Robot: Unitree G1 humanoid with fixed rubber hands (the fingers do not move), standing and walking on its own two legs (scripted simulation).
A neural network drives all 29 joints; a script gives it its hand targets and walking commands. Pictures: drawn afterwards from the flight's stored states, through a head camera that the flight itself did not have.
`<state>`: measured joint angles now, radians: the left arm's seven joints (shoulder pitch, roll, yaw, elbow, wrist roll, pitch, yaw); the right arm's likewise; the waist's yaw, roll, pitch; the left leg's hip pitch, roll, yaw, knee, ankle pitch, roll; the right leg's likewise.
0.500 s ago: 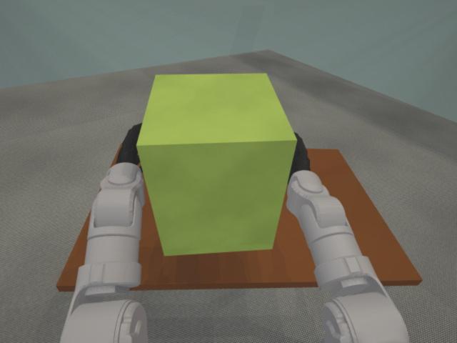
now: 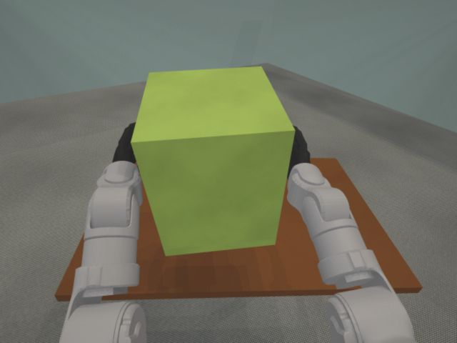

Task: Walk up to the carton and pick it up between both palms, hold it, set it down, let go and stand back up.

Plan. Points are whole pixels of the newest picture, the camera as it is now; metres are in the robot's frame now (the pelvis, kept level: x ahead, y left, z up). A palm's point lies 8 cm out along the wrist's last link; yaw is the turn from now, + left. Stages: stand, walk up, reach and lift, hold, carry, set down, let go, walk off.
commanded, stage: hold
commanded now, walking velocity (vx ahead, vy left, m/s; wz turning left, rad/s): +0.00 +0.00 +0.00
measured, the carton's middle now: (213, 160) +0.38 +0.00 +0.20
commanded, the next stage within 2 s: none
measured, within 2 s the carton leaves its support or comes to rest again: neither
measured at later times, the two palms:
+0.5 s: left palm (119, 161) +0.34 +0.15 +0.22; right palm (298, 162) +0.34 -0.14 +0.22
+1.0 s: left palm (116, 161) +0.34 +0.16 +0.22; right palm (295, 160) +0.34 -0.13 +0.22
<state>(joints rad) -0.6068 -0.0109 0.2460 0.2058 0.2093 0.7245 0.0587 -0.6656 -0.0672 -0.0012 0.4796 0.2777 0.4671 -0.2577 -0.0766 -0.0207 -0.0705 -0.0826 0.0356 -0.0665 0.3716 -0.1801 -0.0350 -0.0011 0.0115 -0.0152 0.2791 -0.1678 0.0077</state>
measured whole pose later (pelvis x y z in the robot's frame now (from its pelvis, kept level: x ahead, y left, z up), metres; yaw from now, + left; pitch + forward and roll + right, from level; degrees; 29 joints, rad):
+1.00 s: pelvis -0.01 +0.00 +0.00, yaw +1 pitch -7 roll -1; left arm -0.65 0.00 0.25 0.19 0.23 0.81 0.03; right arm -0.71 -0.07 -0.02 0.46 0.29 0.57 -0.27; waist -0.07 -0.01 -0.09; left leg -0.10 0.03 -0.08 0.40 -0.18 -0.03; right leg -0.02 0.01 -0.01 0.30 -0.17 0.01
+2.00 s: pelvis -0.01 +0.00 +0.00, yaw +1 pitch -6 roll -1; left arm -0.69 0.01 0.27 0.23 0.23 0.81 0.02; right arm -0.75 -0.06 -0.05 0.48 0.27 0.58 -0.27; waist -0.07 -0.02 -0.07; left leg -0.11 0.02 -0.08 0.39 -0.17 -0.03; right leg -0.03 0.01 0.00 0.32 -0.17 0.01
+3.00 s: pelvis -0.01 +0.00 +0.00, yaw +0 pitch -6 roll -1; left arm -0.68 0.00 0.27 0.22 0.22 0.81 0.03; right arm -0.74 -0.07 -0.04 0.46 0.28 0.58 -0.27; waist -0.07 -0.01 -0.08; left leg -0.10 0.03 -0.08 0.38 -0.17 -0.04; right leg -0.03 0.02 0.00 0.32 -0.17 0.01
